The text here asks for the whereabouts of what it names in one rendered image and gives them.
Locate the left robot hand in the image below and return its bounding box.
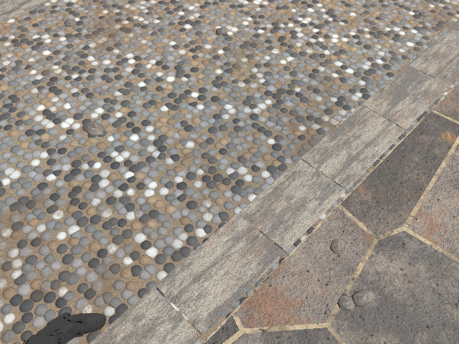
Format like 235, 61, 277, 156
23, 312, 106, 344

